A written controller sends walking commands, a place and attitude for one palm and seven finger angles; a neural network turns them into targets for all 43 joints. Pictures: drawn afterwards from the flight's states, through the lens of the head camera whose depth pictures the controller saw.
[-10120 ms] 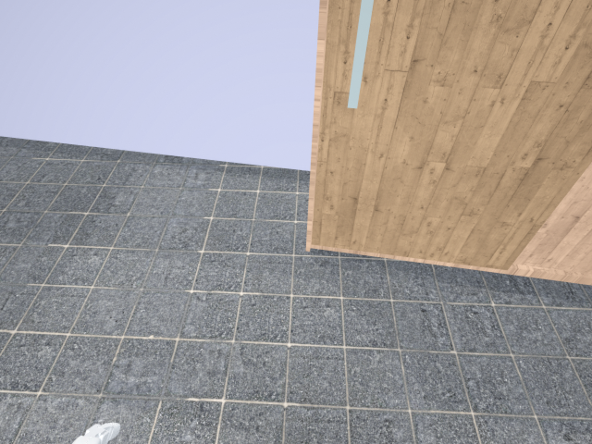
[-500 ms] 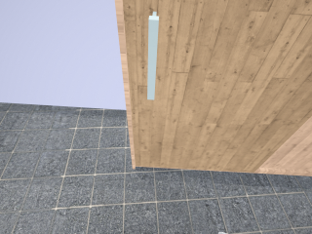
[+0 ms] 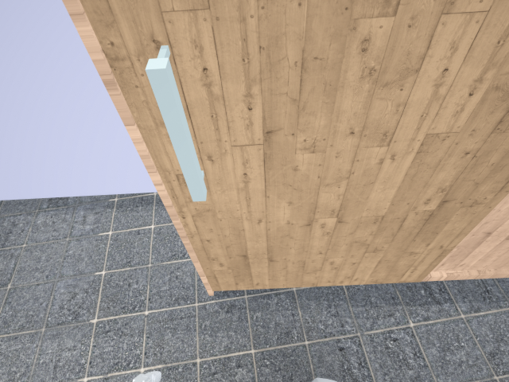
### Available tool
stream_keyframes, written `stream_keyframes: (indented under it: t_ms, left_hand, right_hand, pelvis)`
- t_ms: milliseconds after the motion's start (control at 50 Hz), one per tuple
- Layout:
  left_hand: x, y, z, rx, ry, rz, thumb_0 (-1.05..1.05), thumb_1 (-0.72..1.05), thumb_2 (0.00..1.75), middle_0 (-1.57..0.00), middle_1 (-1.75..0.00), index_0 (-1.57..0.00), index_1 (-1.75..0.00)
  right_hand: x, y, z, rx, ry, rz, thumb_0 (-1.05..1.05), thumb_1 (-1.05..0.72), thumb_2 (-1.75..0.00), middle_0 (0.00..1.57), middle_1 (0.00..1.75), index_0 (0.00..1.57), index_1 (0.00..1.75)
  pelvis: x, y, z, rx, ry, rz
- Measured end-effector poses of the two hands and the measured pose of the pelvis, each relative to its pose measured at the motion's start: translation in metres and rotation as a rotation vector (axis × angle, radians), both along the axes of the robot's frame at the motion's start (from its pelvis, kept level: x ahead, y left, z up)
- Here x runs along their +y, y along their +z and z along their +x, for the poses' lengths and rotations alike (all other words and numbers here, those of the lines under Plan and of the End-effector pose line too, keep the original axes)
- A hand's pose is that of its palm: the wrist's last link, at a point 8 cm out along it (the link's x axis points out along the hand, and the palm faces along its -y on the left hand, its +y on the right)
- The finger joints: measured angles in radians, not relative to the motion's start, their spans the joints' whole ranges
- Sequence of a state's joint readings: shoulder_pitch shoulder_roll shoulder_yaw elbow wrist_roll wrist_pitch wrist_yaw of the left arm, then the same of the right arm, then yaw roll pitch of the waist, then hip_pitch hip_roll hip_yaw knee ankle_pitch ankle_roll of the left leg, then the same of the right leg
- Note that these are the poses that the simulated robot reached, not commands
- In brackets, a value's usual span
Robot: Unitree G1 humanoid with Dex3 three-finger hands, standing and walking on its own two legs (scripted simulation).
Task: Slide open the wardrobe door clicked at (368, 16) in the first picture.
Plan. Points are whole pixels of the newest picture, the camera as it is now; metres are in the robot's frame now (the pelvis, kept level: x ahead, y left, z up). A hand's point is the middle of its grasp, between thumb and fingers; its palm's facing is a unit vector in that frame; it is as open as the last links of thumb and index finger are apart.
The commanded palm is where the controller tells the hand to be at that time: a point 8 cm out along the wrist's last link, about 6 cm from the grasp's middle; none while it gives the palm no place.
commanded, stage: come to a stop and stand still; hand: left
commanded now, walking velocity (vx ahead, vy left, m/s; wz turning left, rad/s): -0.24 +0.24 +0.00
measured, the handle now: (184, 135) +0.48 +0.13 +0.12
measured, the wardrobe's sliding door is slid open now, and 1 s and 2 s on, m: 0.00 0.00 0.00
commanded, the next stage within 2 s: look again from close up in 1.56 s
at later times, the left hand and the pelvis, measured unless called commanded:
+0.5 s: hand out of the picture -0.03 +0.28 -0.18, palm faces +0.10 -0.97 -0.20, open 7.4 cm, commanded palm none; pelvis -0.05 +0.09 +0.01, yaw +0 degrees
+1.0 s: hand out of the picture -0.09 +0.25 -0.17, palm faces +0.01 -0.99 -0.17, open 7.4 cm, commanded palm none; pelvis -0.09 +0.09 +0.01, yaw -1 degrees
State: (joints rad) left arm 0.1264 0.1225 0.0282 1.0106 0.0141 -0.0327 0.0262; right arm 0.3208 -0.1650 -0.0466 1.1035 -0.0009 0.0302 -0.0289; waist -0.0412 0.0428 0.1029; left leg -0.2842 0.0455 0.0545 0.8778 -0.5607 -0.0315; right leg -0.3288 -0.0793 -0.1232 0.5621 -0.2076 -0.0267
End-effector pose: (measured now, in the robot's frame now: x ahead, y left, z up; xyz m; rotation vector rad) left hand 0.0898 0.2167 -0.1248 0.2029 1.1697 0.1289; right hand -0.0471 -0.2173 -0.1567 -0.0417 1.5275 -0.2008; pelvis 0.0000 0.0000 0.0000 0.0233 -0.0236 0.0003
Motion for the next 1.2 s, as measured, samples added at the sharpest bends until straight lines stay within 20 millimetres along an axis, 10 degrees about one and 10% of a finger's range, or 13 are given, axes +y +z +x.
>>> stream_keyframes:
  t_ms: [300, 600, 980, 1200]
  left_hand:
    - [0.082, -0.024, -0.071, 0.073, 0.1, 0.014, 0.0, 0.91, 0.9, -0.21, -0.3, -0.2, -0.3]
    - [0.114, -0.016, -0.156, 0.251, 0.123, -0.028, 0.0, 0.91, 0.9, -0.2, -0.3, -0.19, -0.3]
    - [0.08, -0.014, -0.179, 0.231, 0.058, -0.053, 0.01, 0.92, 0.9, -0.2, -0.3, -0.2, -0.3]
    - [0.066, -0.013, -0.212, 0.298, 0.086, -0.073, 0.0, 0.91, 0.9, -0.2, -0.3, -0.2, -0.3]
  right_hand:
    - [0.019, 0.021, 0.09, -0.307, 0.14, -0.118, 0.01, -0.91, -0.9, 0.2, 0.3, 0.19, 0.3]
    - [0.083, 0.034, 0.034, -0.249, 0.115, -0.105, 0.01, -0.93, -0.9, 0.21, 0.3, 0.2, 0.3]
    - [0.103, 0.018, -0.083, -0.049, 0.015, -0.005, 0.01, -0.91, -0.9, 0.2, 0.3, 0.2, 0.3]
    - [0.101, 0.018, -0.096, -0.016, 0.015, 0.0, 0.01, -0.9, -0.9, 0.2, 0.3, 0.2, 0.3]
  pelvis:
    - [0.051, -0.01, -0.035, 0.002, 0.009, -0.027]
    - [0.094, 0.009, -0.057, 0.022, -0.005, -0.023]
    - [0.089, 0.011, -0.084, -0.015, -0.021, -0.016]
    - [0.084, 0.011, -0.09, -0.006, -0.015, -0.019]
